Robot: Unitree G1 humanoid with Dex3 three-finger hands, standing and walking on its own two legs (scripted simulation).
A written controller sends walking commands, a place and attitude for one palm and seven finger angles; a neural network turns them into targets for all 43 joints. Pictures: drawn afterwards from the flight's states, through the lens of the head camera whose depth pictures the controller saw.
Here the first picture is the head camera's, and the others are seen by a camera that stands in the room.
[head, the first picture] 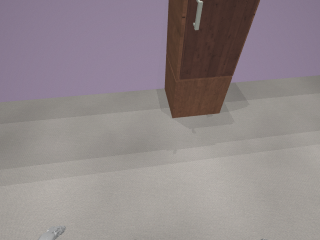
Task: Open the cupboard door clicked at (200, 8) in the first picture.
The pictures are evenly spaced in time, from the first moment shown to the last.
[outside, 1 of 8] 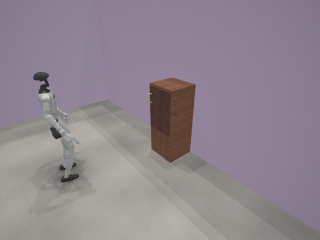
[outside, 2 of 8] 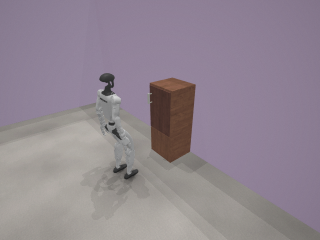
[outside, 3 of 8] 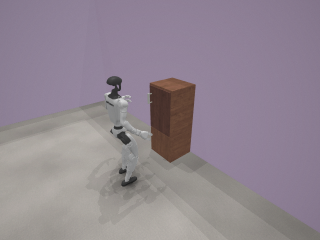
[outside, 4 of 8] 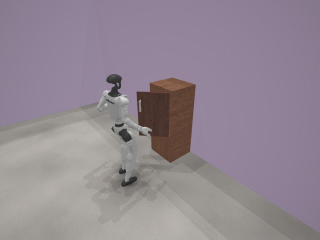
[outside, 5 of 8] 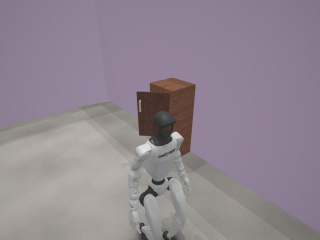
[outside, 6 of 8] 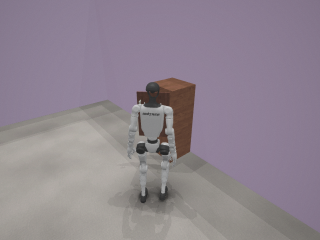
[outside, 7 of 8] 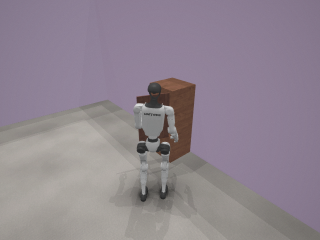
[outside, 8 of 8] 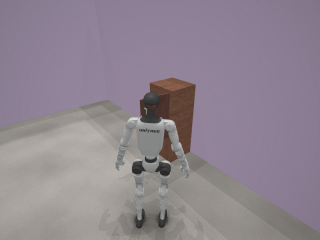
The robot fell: no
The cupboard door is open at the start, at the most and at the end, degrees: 0 87 86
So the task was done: yes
